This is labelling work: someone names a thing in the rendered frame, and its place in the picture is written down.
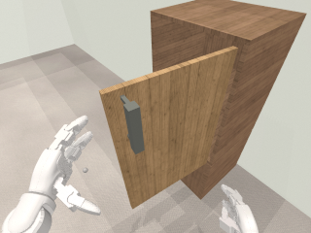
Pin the cupboard door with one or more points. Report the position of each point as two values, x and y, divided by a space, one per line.
180 108

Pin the left robot hand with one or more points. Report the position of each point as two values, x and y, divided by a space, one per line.
57 160

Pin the right robot hand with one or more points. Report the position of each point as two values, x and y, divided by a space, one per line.
241 218

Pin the robot left forearm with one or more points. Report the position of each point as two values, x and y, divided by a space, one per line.
33 214

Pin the handle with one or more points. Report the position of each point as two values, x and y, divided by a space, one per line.
133 119

